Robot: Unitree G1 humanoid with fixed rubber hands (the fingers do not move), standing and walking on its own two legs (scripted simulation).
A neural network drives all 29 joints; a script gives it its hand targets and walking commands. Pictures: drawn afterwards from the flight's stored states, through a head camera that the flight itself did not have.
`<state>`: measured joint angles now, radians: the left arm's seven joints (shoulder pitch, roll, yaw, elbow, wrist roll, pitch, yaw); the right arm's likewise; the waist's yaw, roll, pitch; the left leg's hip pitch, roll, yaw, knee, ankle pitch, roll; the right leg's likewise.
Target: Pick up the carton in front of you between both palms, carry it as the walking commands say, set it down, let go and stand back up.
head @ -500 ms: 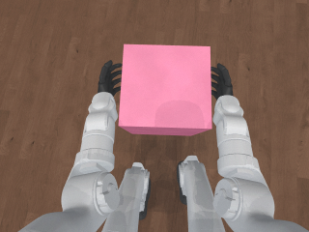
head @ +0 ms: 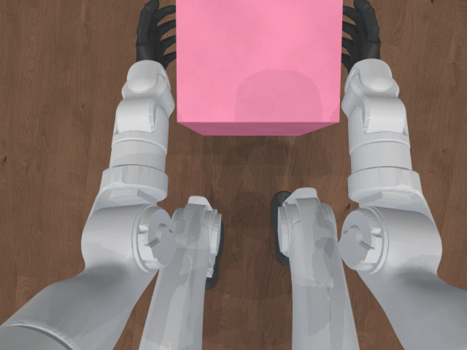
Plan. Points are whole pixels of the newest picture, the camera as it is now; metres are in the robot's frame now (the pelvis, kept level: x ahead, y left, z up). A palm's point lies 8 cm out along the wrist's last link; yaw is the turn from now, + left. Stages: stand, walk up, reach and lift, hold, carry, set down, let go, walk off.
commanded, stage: set down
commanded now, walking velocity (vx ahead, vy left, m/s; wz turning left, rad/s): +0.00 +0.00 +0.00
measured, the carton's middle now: (254, 71) +0.51 -0.04 -0.19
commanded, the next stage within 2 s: none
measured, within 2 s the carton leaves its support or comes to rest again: rests again in 0.92 s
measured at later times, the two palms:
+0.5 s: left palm (182, 69) +0.55 +0.09 -0.25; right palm (340, 63) +0.53 -0.21 -0.25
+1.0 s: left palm (183, 76) +0.54 +0.10 -0.27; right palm (339, 71) +0.53 -0.21 -0.27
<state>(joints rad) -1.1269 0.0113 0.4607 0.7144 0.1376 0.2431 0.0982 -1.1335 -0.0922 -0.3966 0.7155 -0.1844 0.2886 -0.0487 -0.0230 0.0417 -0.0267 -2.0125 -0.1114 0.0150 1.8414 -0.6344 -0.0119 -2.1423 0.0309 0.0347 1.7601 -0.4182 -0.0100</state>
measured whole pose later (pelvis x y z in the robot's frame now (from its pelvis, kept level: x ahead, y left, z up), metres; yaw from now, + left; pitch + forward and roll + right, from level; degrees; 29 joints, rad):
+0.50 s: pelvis +0.00 +0.00 -0.09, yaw +1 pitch +41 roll +2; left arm -1.40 0.15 0.28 0.83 -0.02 0.24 0.19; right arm -1.41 -0.28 -0.28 0.87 -0.01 0.27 -0.07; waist -0.06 0.03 0.29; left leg -2.19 -0.15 0.02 2.17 -0.71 -0.02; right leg -2.32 0.00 0.01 2.07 -0.47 -0.02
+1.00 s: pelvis -0.02 +0.01 -0.11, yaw +1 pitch +36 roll +1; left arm -1.48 0.16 0.29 0.96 0.02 0.22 0.12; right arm -1.47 -0.34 -0.33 1.03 -0.03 0.21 0.01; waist -0.07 0.04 0.39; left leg -2.18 -0.17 0.02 2.24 -0.69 -0.02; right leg -2.30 -0.02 0.01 2.14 -0.47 -0.01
